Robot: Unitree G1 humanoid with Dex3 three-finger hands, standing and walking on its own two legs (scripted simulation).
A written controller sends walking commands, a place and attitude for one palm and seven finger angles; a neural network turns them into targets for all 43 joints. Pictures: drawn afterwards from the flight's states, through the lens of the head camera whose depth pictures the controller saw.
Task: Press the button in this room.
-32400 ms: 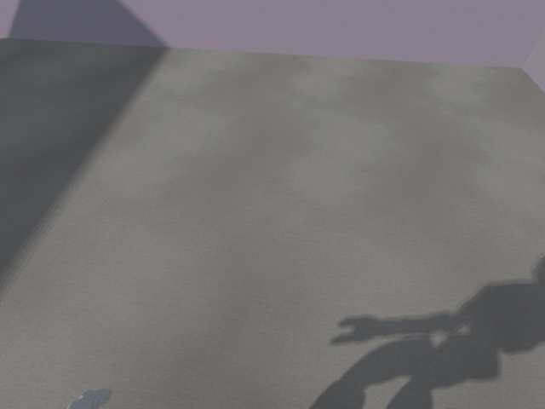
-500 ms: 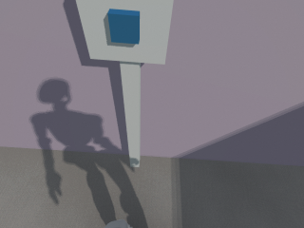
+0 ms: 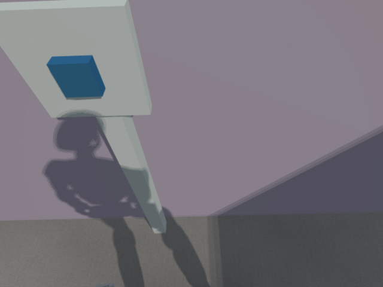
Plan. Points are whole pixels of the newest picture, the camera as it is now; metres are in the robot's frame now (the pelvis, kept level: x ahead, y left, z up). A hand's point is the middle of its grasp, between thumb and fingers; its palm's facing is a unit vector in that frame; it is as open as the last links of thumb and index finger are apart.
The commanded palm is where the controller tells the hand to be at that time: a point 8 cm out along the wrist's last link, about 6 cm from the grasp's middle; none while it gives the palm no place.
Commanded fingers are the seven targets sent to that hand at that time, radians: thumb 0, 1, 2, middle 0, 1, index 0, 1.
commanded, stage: come to a stop and stand still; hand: left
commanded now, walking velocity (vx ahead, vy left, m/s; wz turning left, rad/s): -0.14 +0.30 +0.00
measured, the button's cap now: (79, 76) +0.42 +0.20 +0.23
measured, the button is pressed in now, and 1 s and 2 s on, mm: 0 0 0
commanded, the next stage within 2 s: look again from close up in 1.26 s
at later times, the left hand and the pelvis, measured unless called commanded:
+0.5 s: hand out of the picture -0.01 +0.20 -0.16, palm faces +0.10 -0.97 -0.22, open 7.4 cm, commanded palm none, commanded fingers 0.00 0.90 0.90 -0.20 -0.30 -0.20 -0.30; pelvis -0.01 +0.02 +0.01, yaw +1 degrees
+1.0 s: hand out of the picture -0.04 +0.15 -0.16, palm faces +0.03 -0.98 -0.18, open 7.3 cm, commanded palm none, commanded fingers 0.00 0.90 0.90 -0.20 -0.30 -0.20 -0.30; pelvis -0.04 -0.01 +0.02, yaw +0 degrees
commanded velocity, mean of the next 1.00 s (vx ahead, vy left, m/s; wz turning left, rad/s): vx -0.02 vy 0.05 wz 0.00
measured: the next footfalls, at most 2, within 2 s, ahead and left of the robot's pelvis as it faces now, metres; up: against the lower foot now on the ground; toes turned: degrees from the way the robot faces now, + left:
left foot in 0.30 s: +0.03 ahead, +0.09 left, +0.00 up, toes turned +6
right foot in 0.60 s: -0.01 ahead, -0.12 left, +0.00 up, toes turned -3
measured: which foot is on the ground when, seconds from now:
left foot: up 0.00-0.28, down 0.30-1.00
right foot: down 0.00-0.34, up 0.36-0.58, down 0.60-1.00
